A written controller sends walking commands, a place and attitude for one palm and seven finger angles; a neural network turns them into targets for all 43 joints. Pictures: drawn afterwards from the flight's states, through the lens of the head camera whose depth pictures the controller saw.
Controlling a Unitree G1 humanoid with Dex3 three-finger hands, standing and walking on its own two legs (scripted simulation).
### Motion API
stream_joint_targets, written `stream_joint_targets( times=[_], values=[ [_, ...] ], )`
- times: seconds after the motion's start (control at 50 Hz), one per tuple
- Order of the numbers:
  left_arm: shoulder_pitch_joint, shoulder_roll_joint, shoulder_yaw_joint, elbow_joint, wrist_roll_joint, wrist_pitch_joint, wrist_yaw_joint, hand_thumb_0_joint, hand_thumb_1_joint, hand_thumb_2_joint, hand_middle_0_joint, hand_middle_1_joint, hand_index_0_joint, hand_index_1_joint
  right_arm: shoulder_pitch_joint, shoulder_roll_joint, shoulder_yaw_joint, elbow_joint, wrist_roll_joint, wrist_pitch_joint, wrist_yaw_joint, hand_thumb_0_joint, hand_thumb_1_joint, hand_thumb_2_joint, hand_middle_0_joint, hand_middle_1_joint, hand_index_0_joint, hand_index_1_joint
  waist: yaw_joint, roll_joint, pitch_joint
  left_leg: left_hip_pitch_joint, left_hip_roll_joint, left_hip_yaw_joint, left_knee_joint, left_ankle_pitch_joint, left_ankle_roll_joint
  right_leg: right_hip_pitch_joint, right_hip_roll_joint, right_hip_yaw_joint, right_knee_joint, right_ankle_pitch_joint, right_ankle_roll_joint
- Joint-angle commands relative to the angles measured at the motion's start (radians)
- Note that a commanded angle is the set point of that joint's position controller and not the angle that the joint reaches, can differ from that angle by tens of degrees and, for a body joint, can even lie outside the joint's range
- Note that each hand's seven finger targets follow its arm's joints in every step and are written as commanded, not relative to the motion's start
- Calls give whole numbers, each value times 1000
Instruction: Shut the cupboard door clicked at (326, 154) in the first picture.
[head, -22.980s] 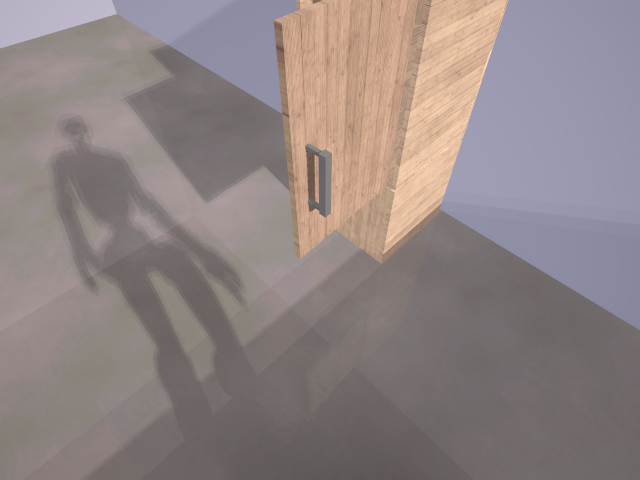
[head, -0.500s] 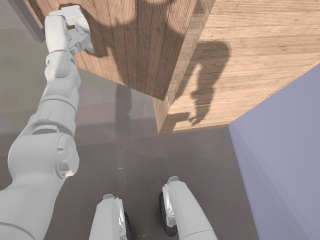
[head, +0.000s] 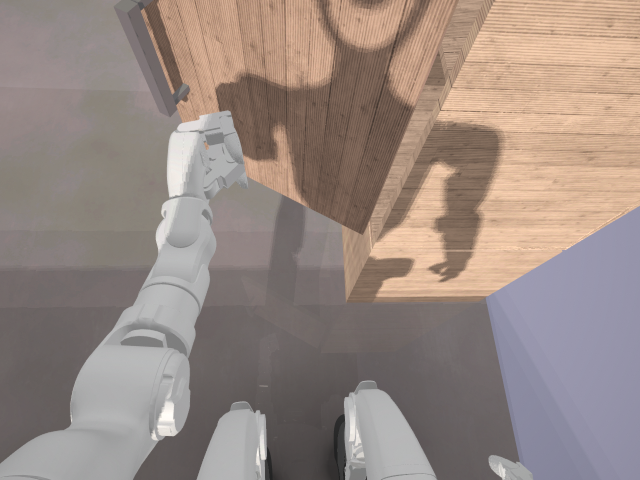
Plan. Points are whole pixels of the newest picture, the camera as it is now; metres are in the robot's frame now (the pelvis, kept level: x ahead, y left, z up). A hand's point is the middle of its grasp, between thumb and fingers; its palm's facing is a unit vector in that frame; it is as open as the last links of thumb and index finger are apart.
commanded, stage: pull the fist back off the door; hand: left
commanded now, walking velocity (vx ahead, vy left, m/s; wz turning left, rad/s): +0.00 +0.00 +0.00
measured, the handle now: (159, 57) +0.67 +0.18 +0.04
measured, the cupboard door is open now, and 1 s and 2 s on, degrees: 60 60 60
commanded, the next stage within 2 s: draw the hand back to the body in 0.04 s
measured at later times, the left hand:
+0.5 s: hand (171, 181) +0.42 +0.12 +0.10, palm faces +0.04 -1.00 -0.05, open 3.1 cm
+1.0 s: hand out of the picture +0.31 +0.21 +0.21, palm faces +0.25 -0.92 -0.29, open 3.6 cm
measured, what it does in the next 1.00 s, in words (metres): rises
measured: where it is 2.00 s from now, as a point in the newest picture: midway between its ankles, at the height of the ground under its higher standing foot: outside the picture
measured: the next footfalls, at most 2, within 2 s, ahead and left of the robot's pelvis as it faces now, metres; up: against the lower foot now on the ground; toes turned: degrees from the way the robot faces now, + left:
none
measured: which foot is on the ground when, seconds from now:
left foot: down 0.00-1.00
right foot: down 0.00-1.00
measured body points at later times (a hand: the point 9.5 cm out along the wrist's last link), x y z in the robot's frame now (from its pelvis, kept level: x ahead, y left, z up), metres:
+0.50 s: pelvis +0.02 +0.00 +0.06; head +0.10 -0.01 +0.50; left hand +0.41 +0.18 +0.11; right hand +0.07 -0.25 -0.07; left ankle +0.01 +0.11 -0.62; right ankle +0.05 -0.12 -0.62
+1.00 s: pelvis +0.05 +0.00 +0.11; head +0.05 -0.02 +0.56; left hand +0.29 +0.26 +0.23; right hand +0.25 -0.21 +0.03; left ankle +0.01 +0.11 -0.62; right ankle +0.05 -0.12 -0.62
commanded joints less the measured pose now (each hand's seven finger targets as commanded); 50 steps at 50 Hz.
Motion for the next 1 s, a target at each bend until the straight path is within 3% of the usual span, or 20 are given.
stream_joint_targets(
  times=[0.0, 0.08, 0.14, 0.18, 0.22, 0.26, 0.3, 0.36, 0.38, 0.44, 0.48, 0.52, 0.56, 0.64, 0.66, 0.7, 0.72, 0.78, 0.88, 0.98],
  values=[
    [-498, 177, 43, -139, 35, -61, 50, 0, 900, 900, -1300, -1500, -1300, -1500, 176, -142, -36, -34, -5, 0, -18, 0, -900, -900, 200, 300, 200, 300, -57, 32, -490, 246, -21, -25, -160, 306, 0, 356, 32, 41, -125, 292, -2],
    [-468, 154, 46, -54, 38, -20, 66, 0, 900, 900, -1300, -1500, -1300, -1500, 152, -136, -28, -50, -2, 9, -18, 0, -900, -900, 200, 300, 200, 300, -50, -5, -458, 196, -25, -19, -175, 253, -1, 368, 31, 43, -138, 253, -2],
    [-485, 143, 51, -57, 18, -30, 57, 0, 900, 900, -1300, -1500, -1300, -1500, 147, -134, -25, -59, -4, 4, -19, 0, -900, -900, 200, 300, 200, 300, -50, -9, -505, 201, -24, -18, -161, 275, -1, 372, 30, 47, -126, 277, -1],
    [-422, 216, 110, -166, 3, -46, 42, 0, 900, 900, -1300, -1500, -1300, -1500, 148, -137, -28, -89, 0, 5, -19, 0, -900, -900, 200, 300, 200, 300, 5, -5, -602, 248, -26, -6, -183, 318, -3, 476, 30, 57, -132, 331, -4],
    [-344, 227, 110, -318, -15, -58, 21, 0, 900, 900, -1300, -1500, -1300, -1500, 146, -133, -32, -118, 9, 2, -19, 0, -900, -900, 200, 300, 200, 300, 48, 50, -725, 357, -24, 0, -205, 422, -9, 557, 31, 60, -136, 428, -7],
    [-200, 217, 89, -438, -27, -36, -5, 0, 900, 900, -1300, -1500, -1300, -1500, 147, -125, -35, -145, 24, 6, -19, 0, -900, -900, 200, 300, 200, 300, 77, 30, -748, 412, -20, 8, -240, 483, -11, 644, 35, 60, -166, 495, -7],
    [-62, 162, 43, -510, -50, 11, -27, 0, 900, 900, -1300, -1500, -1300, -1500, 144, -116, -34, -165, 42, 8, -24, 0, -900, -900, 200, 300, 200, 300, 75, -25, -672, 423, -17, 15, -286, 481, -5, 700, 41, 54, -218, 511, -3],
    [25, 148, 19, -561, -89, 96, -52, 0, 900, 900, -1300, -1500, -1300, -1500, 125, -119, -30, -170, 67, 16, -48, 0, -900, -900, 200, 300, 200, 300, 54, -139, -454, 369, -20, 29, -372, 318, 10, 739, 44, 58, -333, 390, 13],
    [19, 129, 1, -597, -103, 112, -59, 0, 900, 900, -1300, -1500, -1300, -1500, 112, -118, -29, -173, 72, 12, -58, 0, -900, -900, 200, 300, 200, 300, 45, -154, -405, 376, -23, 33, -391, 281, 14, 741, 42, 63, -369, 346, 18],
    [53, 149, 9, -664, -128, 116, -73, 0, 900, 900, -1300, -1500, -1300, -1500, 75, -115, -20, -164, 81, -12, -86, 0, -900, -900, 200, 300, 200, 300, 61, -116, -305, 450, -20, 32, -446, 236, 14, 722, 41, 60, -428, 249, 13],
    [87, 97, -54, -715, -128, 103, -93, 0, 900, 900, -1300, -1500, -1300, -1500, 55, -105, -14, -162, 80, -31, -90, 0, -900, -900, 200, 300, 200, 300, 63, -50, -272, 509, -19, 27, -470, 252, 11, 710, 39, 49, -436, 262, 7],
    [171, 103, -69, -745, -121, 97, -114, 0, 900, 900, -1300, -1500, -1300, -1500, 37, -101, -12, -162, 85, -44, -92, 0, -900, -900, 200, 300, 200, 300, 79, 29, -254, 576, -16, 23, -495, 284, 6, 711, 38, 40, -444, 278, -2],
    [290, 129, -53, -770, -125, 115, -136, 0, 900, 900, -1273, -1470, -1273, -1470, 19, -104, -9, -177, 88, -50, -90, 0, -900, -900, 200, 300, 200, 300, 108, 55, -239, 605, -15, 21, -522, 320, 1, 743, 36, 34, -451, 308, -8],
    [475, 152, -25, -872, -165, 189, -173, 0, 900, 900, -1163, -1350, -1163, -1350, -36, -99, -5, -226, 106, -58, -91, 0, -900, -900, 200, 300, 200, 300, 147, 27, -209, 645, -13, 25, -576, 372, -1, 833, 33, 27, -483, 357, -7],
    [457, 230, -57, -1011, -70, 225, -98, 0, 900, 900, -1135, -1320, -1135, -1320, -79, -80, -22, -251, 101, -23, -116, 0, -900, -900, 200, 300, 200, 300, 148, -19, -270, 720, -9, 37, -626, 400, 1, 915, 14, 72, -531, 361, -9],
    [556, 220, -38, -1088, -68, 289, -39, 0, 900, 900, -1080, -1260, -1080, -1260, -93, -69, -12, -273, 98, -12, -141, 0, -900, -900, 200, 300, 200, 300, 141, -44, -203, 733, -7, 34, -653, 422, 6, 948, 11, 63, -569, 387, -2],
    [586, 214, -48, -1126, -57, 312, -23, 0, 900, 900, -1053, -1230, -1053, -1230, -108, -67, -7, -267, 98, -11, -148, 0, -900, -900, 200, 300, 200, 300, 146, -2, -186, 761, -1, 35, -670, 451, 5, 962, 7, 62, -579, 411, -3],
    [661, 237, -24, -1207, -45, 369, 16, 0, 900, 900, -970, -1140, -970, -1140, -136, -57, 6, -263, 93, -13, -165, 0, -900, -900, 200, 300, 200, 300, 150, -22, -124, 830, 7, 36, -713, 502, 9, 1001, 9, 50, -628, 454, -1],
    [765, 213, -31, -1309, -35, 430, 36, 0, 900, 900, -832, -990, -832, -990, -159, -48, 24, -242, 85, -41, -175, 0, -900, -900, 200, 300, 200, 300, 159, 21, -53, 951, 16, 35, -791, 597, 3, 1052, 11, 36, -706, 489, 2],
    [887, 236, 21, -1384, -31, 455, 44, 0, 900, 900, -695, -840, -695, -840, -180, -48, 34, -221, 75, -69, -169, 0, -900, -900, 200, 300, 200, 300, 178, -5, -10, 1008, 20, 33, -855, 632, 0, 1114, 13, 25, -766, 503, 2]
  ],
)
